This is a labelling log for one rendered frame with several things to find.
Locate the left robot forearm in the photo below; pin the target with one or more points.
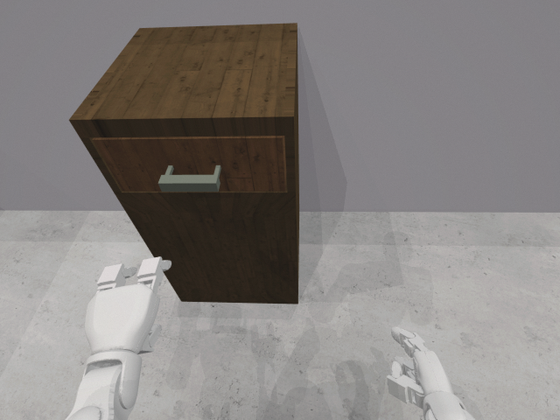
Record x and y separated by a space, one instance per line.
108 390

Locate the drawer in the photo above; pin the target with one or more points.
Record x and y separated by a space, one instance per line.
248 163

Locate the right robot forearm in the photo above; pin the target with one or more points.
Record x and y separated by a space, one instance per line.
444 406

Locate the handle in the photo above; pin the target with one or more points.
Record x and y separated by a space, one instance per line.
190 183

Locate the robot left hand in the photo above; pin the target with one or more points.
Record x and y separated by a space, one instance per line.
122 317

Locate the robot right hand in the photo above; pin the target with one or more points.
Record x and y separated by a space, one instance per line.
412 382

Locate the cabinet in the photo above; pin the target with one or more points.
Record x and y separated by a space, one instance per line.
208 81

